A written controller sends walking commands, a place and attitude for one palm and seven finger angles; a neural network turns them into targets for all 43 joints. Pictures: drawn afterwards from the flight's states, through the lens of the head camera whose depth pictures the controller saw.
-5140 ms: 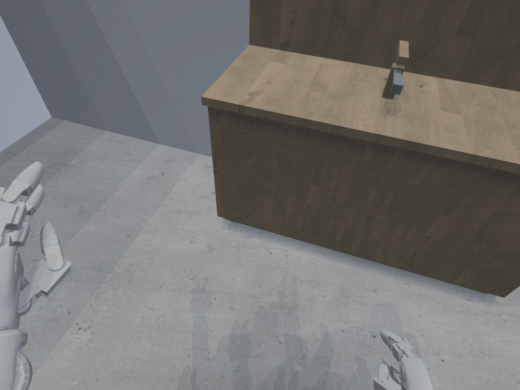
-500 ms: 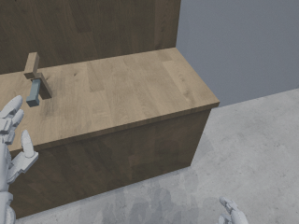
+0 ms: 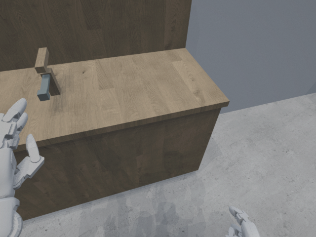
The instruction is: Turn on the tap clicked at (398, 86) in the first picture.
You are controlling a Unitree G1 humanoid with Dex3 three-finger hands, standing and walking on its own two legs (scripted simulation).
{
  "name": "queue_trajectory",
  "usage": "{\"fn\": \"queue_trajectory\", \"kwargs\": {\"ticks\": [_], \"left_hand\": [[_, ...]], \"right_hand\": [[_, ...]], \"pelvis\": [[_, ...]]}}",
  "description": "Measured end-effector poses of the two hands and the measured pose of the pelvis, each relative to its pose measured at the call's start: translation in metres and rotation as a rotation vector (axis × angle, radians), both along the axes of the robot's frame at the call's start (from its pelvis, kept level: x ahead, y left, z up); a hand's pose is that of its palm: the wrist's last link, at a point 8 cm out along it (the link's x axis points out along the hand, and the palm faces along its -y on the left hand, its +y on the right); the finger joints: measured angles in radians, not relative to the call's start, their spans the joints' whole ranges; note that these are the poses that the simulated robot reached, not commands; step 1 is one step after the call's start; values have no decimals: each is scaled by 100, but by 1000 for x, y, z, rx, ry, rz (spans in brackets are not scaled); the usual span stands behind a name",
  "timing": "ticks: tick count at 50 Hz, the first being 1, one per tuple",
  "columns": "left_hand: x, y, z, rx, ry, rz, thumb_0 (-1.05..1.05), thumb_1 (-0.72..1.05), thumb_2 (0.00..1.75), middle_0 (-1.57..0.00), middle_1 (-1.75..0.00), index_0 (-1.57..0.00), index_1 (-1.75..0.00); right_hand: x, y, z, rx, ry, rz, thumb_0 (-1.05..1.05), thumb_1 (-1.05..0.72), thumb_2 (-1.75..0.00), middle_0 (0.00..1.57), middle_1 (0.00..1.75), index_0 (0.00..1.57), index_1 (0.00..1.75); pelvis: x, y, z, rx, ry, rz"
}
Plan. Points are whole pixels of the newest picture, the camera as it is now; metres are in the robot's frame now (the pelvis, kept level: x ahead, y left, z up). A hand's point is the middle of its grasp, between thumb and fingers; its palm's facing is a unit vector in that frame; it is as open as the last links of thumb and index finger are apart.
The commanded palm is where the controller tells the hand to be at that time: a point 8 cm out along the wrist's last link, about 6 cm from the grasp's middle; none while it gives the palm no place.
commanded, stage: come to a stop and stand still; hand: left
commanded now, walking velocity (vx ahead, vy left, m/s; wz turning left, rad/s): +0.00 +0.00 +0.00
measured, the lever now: (43, 95) +0.51 +0.42 +0.05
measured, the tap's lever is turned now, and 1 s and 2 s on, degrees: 0 0 0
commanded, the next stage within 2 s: look again from close up in 1.08 s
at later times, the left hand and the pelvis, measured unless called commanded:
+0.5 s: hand (41, 151) +0.23 +0.25 +0.16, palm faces +0.43 -0.83 -0.36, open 7.4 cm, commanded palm +0.17 +0.28 +0.18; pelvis +0.02 +0.00 +0.00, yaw +1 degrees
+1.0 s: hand (47, 137) +0.26 +0.25 +0.16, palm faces +0.42 -0.83 -0.37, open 7.4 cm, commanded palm +0.21 +0.29 +0.18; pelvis +0.06 +0.01 +0.01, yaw +1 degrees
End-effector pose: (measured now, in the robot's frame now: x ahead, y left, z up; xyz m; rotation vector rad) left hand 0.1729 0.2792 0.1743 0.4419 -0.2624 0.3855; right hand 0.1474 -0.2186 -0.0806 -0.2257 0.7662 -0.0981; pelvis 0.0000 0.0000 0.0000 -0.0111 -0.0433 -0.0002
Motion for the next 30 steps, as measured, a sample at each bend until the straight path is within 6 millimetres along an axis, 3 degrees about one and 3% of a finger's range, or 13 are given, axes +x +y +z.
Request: {"fn": "queue_trajectory", "kwargs": {"ticks": [10, 19, 30], "left_hand": [[-4, 13, 7, 34, -5, 18, 2, 89, 90, -21, -31, -21, -30], [0, 5, 1, 19, 4, 29, 2, 89, 90, -21, -31, -21, -30], [26, 9, 3, 15, 6, 16, 1, 89, 90, -21, -31, -21, -30]], "right_hand": [[-13, 5, 0, -5, 28, -18, 1, -90, -89, 20, 30, 20, 30], [9, 1, -1, 3, -5, 2, 1, -91, -89, 20, 29, 20, 30], [36, -4, 10, -24, -17, -1, 1, -91, -89, 20, 29, 20, 30]], "pelvis": [[0, 7, 3, -4, -3, 12], [10, 2, 1, 3, 2, 12], [31, 3, 5, 2, 30, 16]]}}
